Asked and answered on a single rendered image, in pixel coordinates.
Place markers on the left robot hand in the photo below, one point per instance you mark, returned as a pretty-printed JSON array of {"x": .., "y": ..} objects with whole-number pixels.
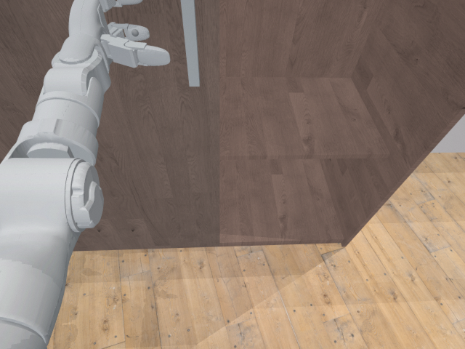
[{"x": 87, "y": 17}]

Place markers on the handle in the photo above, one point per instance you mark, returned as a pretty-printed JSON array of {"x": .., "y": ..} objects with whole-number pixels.
[{"x": 191, "y": 43}]

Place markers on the robot left upper arm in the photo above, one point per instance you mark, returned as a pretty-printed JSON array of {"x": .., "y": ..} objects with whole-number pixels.
[{"x": 45, "y": 204}]

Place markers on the wardrobe door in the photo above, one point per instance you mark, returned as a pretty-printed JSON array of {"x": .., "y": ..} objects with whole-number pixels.
[{"x": 158, "y": 154}]

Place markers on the left robot forearm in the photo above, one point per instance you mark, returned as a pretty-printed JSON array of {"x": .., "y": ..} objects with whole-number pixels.
[{"x": 69, "y": 107}]

